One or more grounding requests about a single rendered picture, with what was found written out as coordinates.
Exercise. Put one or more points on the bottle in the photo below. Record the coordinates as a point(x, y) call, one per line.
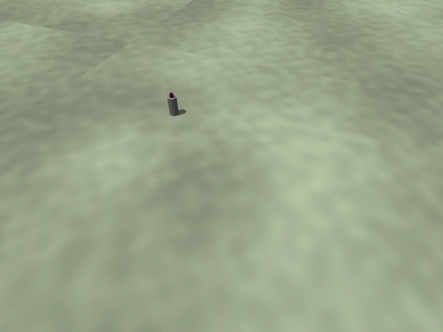
point(173, 107)

